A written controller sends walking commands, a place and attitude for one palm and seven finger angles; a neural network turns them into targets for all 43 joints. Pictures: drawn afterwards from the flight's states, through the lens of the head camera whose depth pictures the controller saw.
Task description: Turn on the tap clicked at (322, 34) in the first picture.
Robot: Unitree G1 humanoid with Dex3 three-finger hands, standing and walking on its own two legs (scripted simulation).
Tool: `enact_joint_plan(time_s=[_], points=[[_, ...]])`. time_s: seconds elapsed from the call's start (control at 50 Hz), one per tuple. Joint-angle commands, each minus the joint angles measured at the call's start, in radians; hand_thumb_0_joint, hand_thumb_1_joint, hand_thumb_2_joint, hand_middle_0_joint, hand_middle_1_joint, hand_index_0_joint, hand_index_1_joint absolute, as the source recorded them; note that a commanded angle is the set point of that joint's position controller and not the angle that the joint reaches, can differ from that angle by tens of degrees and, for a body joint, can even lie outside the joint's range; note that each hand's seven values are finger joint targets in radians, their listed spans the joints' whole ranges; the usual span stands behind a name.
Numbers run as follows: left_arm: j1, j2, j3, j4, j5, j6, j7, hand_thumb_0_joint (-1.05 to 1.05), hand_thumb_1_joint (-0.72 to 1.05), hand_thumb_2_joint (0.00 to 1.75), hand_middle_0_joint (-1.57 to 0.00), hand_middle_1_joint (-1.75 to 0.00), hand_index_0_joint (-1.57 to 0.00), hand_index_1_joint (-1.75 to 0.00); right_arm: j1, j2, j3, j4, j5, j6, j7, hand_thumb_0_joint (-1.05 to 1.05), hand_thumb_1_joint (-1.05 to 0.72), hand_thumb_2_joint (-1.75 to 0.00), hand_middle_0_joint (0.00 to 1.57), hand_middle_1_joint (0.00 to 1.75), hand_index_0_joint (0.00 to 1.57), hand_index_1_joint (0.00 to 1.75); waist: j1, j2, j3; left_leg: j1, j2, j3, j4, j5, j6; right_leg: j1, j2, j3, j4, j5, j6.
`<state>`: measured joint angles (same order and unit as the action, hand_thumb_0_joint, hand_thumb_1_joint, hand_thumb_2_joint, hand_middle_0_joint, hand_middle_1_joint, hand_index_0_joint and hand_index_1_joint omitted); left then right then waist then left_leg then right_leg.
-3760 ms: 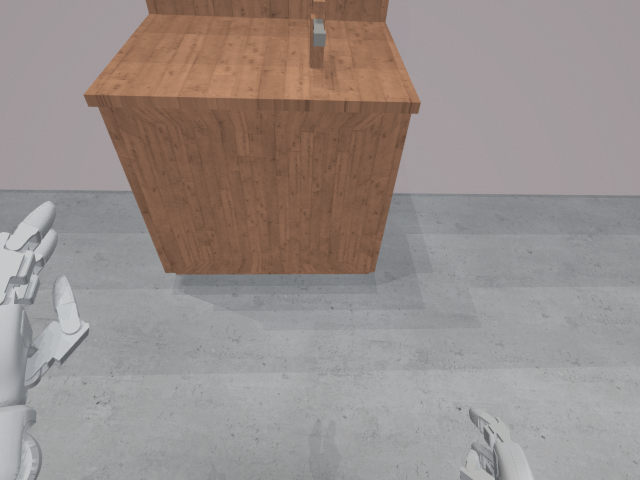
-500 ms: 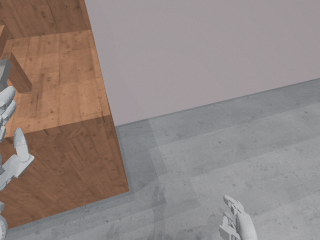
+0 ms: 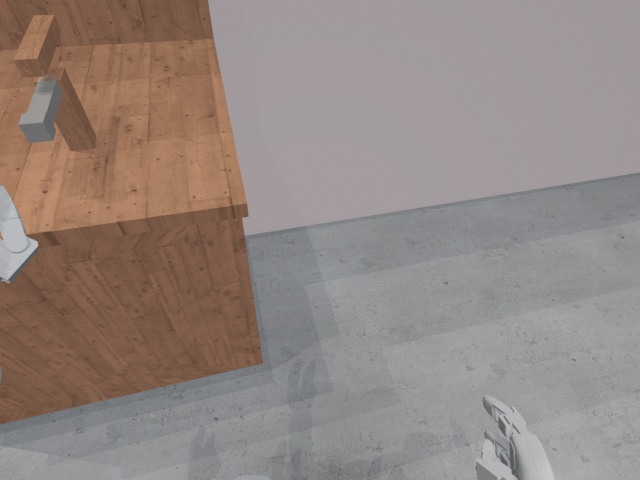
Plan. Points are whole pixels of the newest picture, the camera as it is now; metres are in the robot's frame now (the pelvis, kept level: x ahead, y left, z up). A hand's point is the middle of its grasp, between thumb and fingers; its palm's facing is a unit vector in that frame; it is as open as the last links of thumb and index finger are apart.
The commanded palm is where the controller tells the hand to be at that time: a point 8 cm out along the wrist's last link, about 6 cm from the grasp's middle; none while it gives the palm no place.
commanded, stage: come to a stop and stand still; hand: left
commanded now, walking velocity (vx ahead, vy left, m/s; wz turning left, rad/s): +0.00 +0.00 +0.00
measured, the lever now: (37, 127) +0.46 +0.44 +0.15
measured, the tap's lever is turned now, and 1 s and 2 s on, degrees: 0 0 0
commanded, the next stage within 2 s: look again from close up in 1.24 s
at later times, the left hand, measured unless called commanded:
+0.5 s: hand (10, 323) +0.19 +0.29 +0.17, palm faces +0.45 -0.84 -0.30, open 7.4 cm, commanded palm +0.13 +0.31 +0.19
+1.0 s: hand (58, 279) +0.23 +0.28 +0.17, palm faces +0.41 -0.84 -0.35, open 7.4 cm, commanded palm +0.17 +0.31 +0.19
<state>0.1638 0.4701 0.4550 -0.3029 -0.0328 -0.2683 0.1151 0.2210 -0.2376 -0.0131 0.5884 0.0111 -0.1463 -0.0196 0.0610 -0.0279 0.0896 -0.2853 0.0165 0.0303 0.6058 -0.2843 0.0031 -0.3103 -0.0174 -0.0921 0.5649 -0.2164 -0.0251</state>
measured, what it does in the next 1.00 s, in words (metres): stands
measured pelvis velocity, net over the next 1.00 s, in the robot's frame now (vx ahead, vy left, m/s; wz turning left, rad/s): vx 0.02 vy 0.02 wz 0.04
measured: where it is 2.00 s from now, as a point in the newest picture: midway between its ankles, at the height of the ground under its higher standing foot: outside the picture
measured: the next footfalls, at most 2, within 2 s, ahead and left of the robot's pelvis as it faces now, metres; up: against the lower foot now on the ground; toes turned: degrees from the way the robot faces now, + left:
none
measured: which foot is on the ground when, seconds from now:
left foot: down 0.00-1.00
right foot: down 0.00-1.00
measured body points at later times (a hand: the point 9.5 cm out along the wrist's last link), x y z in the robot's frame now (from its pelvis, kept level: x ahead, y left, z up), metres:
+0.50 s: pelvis -0.03 +0.03 +0.01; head -0.04 +0.05 +0.46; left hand +0.16 +0.33 +0.19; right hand +0.15 -0.17 -0.06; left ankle +0.03 +0.11 -0.73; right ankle +0.04 -0.10 -0.73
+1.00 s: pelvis +0.02 +0.02 +0.02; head +0.03 +0.04 +0.47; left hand +0.20 +0.32 +0.19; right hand +0.21 -0.19 -0.06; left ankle +0.03 +0.11 -0.73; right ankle +0.04 -0.10 -0.73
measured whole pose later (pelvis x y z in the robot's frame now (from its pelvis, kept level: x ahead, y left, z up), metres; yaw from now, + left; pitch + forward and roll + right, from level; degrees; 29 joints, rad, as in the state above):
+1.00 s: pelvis +0.02 +0.02 +0.02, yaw +2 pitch -1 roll -1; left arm 0.40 0.35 0.33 -0.40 -0.03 -0.22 0.09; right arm 0.23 -0.20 0.04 0.58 -0.01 -0.12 -0.02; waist 0.03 -0.01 0.02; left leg -0.19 -0.02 0.02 0.42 -0.22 0.04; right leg -0.18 0.03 0.02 0.36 -0.17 0.00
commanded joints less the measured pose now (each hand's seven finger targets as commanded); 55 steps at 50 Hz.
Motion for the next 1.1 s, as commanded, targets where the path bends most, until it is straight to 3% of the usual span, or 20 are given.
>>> enact_joint_plan(time_s=[0.0,0.02,0.04,0.08,0.1,0.12,0.16,0.28,0.38,0.42,0.46,0.52,0.62,0.66,0.72,0.76,0.8,0.94,1.04,1.08], points=[[0.168,0.017,-0.081,-0.298,-0.018,-0.06,-0.001,0.0,0.9,0.9,-0.2,-0.3,-0.2,-0.3,-0.046,-0.094,-0.032,-0.159,0.005,-0.069,0.024,0.0,-0.9,-0.9,0.2,0.3,0.2,0.3,-0.026,0.117,-0.169,0.063,0.044,-0.076,-0.249,0.025,0.018,0.101,-0.096,0.164,-0.155,-0.132,-0.023],[0.174,0.045,-0.048,-0.327,-0.013,-0.06,0.0,0.0,0.9,0.9,-0.2,-0.3,-0.2,-0.3,-0.078,-0.102,-0.025,-0.174,0.004,-0.067,0.026,0.0,-0.9,-0.9,0.2,0.3,0.2,0.3,-0.018,0.238,-0.114,-0.021,0.098,-0.128,-0.355,-0.066,0.034,0.114,-0.039,0.113,-0.067,-0.164,-0.005],[0.144,0.051,-0.038,-0.352,-0.001,-0.067,0.003,0.0,0.9,0.9,-0.2,-0.3,-0.2,-0.3,-0.093,-0.09,-0.011,-0.188,0.007,-0.064,0.026,0.0,-0.9,-0.9,0.2,0.3,0.2,0.3,-0.018,0.243,-0.086,-0.153,0.147,-0.193,-0.434,-0.193,0.056,0.18,-0.014,0.067,0.017,-0.136,0.01],[0.131,0.104,0.041,-0.341,0.004,-0.071,0.013,0.0,0.9,0.9,-0.2,-0.3,-0.2,-0.3,-0.087,-0.083,-0.013,-0.195,0.008,-0.064,0.022,0.0,-0.9,-0.9,0.2,0.3,0.2,0.3,-0.013,0.111,-0.107,-0.161,0.151,-0.159,-0.389,-0.141,0.068,0.228,-0.011,0.062,0.011,-0.052,0.014],[0.12,0.114,0.062,-0.341,0.003,-0.071,0.015,0.0,0.9,0.9,-0.2,-0.3,-0.2,-0.3,-0.084,-0.084,-0.013,-0.197,0.003,-0.066,0.019,0.0,-0.9,-0.9,0.2,0.3,0.2,0.3,-0.018,0.08,-0.131,-0.144,0.137,-0.141,-0.363,-0.117,0.062,0.24,-0.017,0.066,-0.016,-0.043,0.013],[0.083,0.163,0.107,-0.364,0.002,-0.073,0.018,0.0,0.9,0.9,-0.2,-0.3,-0.2,-0.3,-0.088,-0.085,-0.009,-0.197,0.0,-0.068,0.016,0.0,-0.9,-0.9,0.2,0.3,0.2,0.3,-0.02,0.125,-0.128,-0.132,0.133,-0.131,-0.375,-0.136,0.054,0.232,-0.015,0.068,-0.027,-0.059,0.013],[0.048,0.112,0.074,-0.339,0.004,-0.08,0.011,0.0,0.9,0.9,-0.2,-0.3,-0.2,-0.3,-0.085,-0.073,-0.004,-0.192,-0.004,-0.075,0.013,0.0,-0.9,-0.9,0.2,0.3,0.2,0.3,-0.026,0.171,-0.138,-0.149,0.134,-0.14,-0.392,-0.23,0.053,0.25,-0.014,0.074,-0.027,-0.071,0.008],[0.045,0.01,-0.04,-0.275,0.018,-0.062,-0.003,0.0,0.9,0.9,-0.2,-0.3,-0.2,-0.3,-0.072,-0.076,0.002,-0.165,-0.001,-0.089,0.019,0.0,-0.9,-0.9,0.2,0.3,0.2,0.3,-0.029,0.12,-0.111,-0.148,0.114,-0.132,-0.396,-0.333,0.044,0.232,-0.001,0.1,-0.083,-0.097,0.01],[0.021,-0.002,-0.068,-0.237,0.034,-0.034,-0.001,0.0,0.9,0.9,-0.2,-0.3,-0.2,-0.3,-0.079,-0.074,0.004,-0.16,-0.003,-0.074,0.015,0.0,-0.9,-0.9,0.2,0.3,0.2,0.3,-0.027,0.105,-0.08,-0.172,0.098,-0.121,-0.397,-0.37,0.039,0.22,0.019,0.118,-0.113,-0.122,0.015],[0.01,0.041,-0.03,-0.259,0.033,-0.031,0.001,0.0,0.9,0.9,-0.2,-0.3,-0.2,-0.3,-0.086,-0.073,0.001,-0.165,-0.008,-0.067,0.009,0.0,-0.9,-0.9,0.2,0.3,0.2,0.3,-0.027,0.069,-0.078,-0.116,0.068,-0.089,-0.358,-0.323,0.027,0.169,0.016,0.147,-0.193,-0.155,0.012],[0.019,0.027,-0.041,-0.283,0.03,-0.034,-0.002,0.0,0.9,0.9,-0.2,-0.3,-0.2,-0.3,-0.083,-0.07,0.003,-0.17,-0.014,-0.063,0.007,0.0,-0.9,-0.9,0.2,0.3,0.2,0.3,-0.033,0.075,-0.085,-0.063,0.037,-0.079,-0.315,-0.264,0.023,0.125,0.001,0.195,-0.262,-0.198,0.002],[0.027,0.055,-0.016,-0.325,0.024,-0.036,-0.004,0.0,0.9,0.9,-0.2,-0.3,-0.2,-0.3,-0.086,-0.071,0.001,-0.17,-0.02,-0.064,0.002,0.0,-0.9,-0.9,0.2,0.3,0.2,0.3,-0.036,0.081,-0.106,0.021,0.018,-0.069,-0.296,-0.186,0.009,0.074,0.001,0.218,-0.313,-0.213,-0.004],[0.072,0.035,-0.028,-0.312,0.018,-0.034,-0.005,0.0,0.9,0.9,-0.2,-0.3,-0.2,-0.3,-0.084,-0.077,0.0,-0.178,-0.016,-0.061,-0.006,0.0,-0.9,-0.9,0.2,0.3,0.2,0.3,-0.034,0.148,-0.14,0.033,0.043,-0.103,-0.362,-0.164,0.007,0.133,0.031,0.166,-0.257,-0.091,0.01],[0.086,0.024,-0.036,-0.302,0.019,-0.033,-0.003,0.0,0.9,0.9,-0.2,-0.3,-0.2,-0.3,-0.078,-0.08,0.0,-0.178,-0.013,-0.056,-0.008,0.0,-0.9,-0.9,0.2,0.3,0.2,0.3,-0.032,0.142,-0.159,0.01,0.06,-0.124,-0.375,-0.132,0.013,0.186,0.034,0.145,-0.218,-0.016,0.014],[0.09,0.033,-0.034,-0.304,0.017,-0.029,-0.004,0.0,0.9,0.9,-0.2,-0.3,-0.2,-0.3,-0.085,-0.081,0.0,-0.181,-0.012,-0.053,-0.012,0.0,-0.9,-0.9,0.2,0.3,0.2,0.3,-0.03,0.14,-0.143,-0.008,0.054,-0.107,-0.375,-0.116,0.009,0.192,0.032,0.14,-0.218,0.006,0.018],[0.118,0.026,-0.036,-0.283,0.013,-0.026,-0.003,0.0,0.9,0.9,-0.2,-0.3,-0.2,-0.3,-0.076,-0.082,-0.002,-0.178,-0.011,-0.046,-0.013,0.0,-0.9,-0.9,0.2,0.3,0.2,0.3,-0.029,0.082,-0.152,-0.002,0.042,-0.1,-0.342,-0.037,0.009,0.208,0.023,0.142,-0.229,0.06,0.015],[0.125,0.03,-0.036,-0.288,0.008,-0.024,-0.004,0.0,0.9,0.9,-0.2,-0.3,-0.2,-0.3,-0.077,-0.085,-0.004,-0.172,-0.012,-0.044,-0.012,0.0,-0.9,-0.9,0.2,0.3,0.2,0.3,-0.03,0.063,-0.169,0.03,0.023,-0.077,-0.301,0.058,0.003,0.202,0.015,0.154,-0.246,0.109,0.011],[0.14,0.049,-0.022,-0.33,-0.007,-0.015,-0.005,0.0,0.9,0.9,-0.2,-0.3,-0.2,-0.3,-0.088,-0.081,-0.003,-0.168,-0.013,-0.026,-0.018,0.0,-0.9,-0.9,0.2,0.3,0.2,0.3,-0.033,0.102,-0.223,0.103,0.011,-0.055,-0.259,0.238,-0.009,0.217,0.008,0.141,-0.23,0.239,0.01],[0.179,0.048,-0.015,-0.328,-0.018,-0.004,-0.002,0.0,0.9,0.9,-0.2,-0.3,-0.2,-0.3,-0.09,-0.08,-0.002,-0.172,-0.012,-0.01,-0.023,0.0,-0.9,-0.9,0.2,0.3,0.2,0.3,-0.034,0.068,-0.24,0.122,0.01,-0.052,-0.244,0.314,-0.015,0.23,0.007,0.133,-0.221,0.302,0.013],[0.193,0.049,-0.014,-0.331,-0.019,0.0,-0.001,0.0,0.9,0.9,-0.2,-0.3,-0.2,-0.3,-0.087,-0.082,-0.006,-0.173,-0.009,-0.002,-0.024,0.0,-0.9,-0.9,0.2,0.3,0.2,0.3,-0.035,0.083,-0.256,0.136,0.01,-0.048,-0.237,0.352,-0.016,0.238,0.009,0.133,-0.212,0.334,0.012]])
